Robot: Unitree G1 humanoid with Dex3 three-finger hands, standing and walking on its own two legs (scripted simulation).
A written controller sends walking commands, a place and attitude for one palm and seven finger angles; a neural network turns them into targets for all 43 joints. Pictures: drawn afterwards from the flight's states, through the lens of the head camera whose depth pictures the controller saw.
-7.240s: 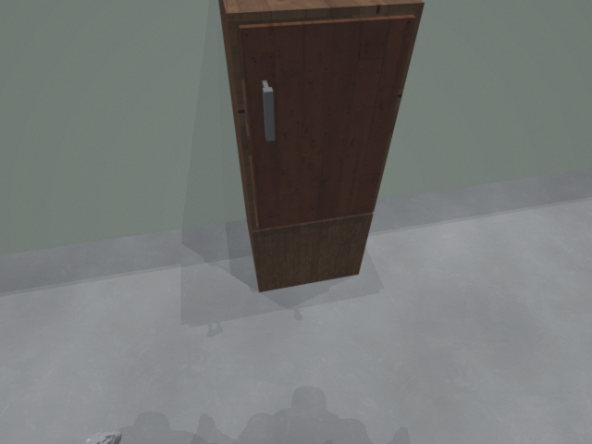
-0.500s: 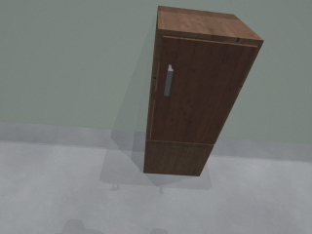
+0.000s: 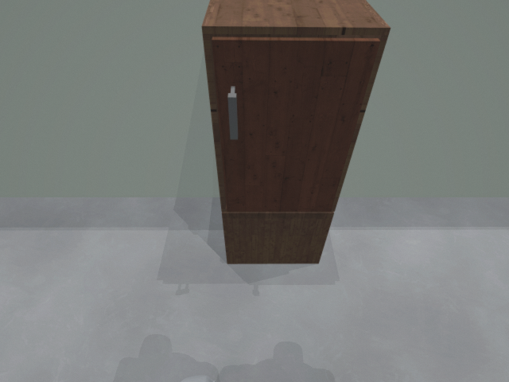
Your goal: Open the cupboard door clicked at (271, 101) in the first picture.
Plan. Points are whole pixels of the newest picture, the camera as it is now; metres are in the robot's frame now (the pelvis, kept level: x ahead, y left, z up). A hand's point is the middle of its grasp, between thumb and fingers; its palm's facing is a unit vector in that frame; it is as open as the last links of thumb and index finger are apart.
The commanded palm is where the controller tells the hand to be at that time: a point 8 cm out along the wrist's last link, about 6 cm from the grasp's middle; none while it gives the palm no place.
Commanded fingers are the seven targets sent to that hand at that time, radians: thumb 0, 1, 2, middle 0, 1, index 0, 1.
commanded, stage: shuffle to correct the standing spot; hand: left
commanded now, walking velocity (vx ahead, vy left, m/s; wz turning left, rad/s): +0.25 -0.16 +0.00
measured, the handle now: (233, 113) +0.72 +0.07 +0.05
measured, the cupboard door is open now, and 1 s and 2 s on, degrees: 0 0 0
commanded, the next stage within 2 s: come to a stop and stand still in 0.58 s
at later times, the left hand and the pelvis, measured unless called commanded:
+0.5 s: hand out of the picture +0.17 +0.11 -0.18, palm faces -0.03 -0.98 -0.22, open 7.3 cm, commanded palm none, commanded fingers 0.00 0.90 0.90 -0.20 -0.30 -0.20 -0.30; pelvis +0.13 -0.09 -0.01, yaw -2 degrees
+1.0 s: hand (241, 346) +0.24 +0.03 -0.18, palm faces +0.05 -0.98 -0.18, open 7.3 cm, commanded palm none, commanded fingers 0.00 0.90 0.90 -0.20 -0.30 -0.20 -0.30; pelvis +0.24 -0.13 -0.01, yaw -1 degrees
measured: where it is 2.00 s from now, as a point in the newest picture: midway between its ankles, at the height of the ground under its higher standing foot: outside the picture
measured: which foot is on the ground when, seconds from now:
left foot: up 0.00-0.16, down 0.18-0.52, up 0.54-0.78, down 0.80-1.00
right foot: down 0.00-0.18, up 0.20-0.50, down 0.52-1.00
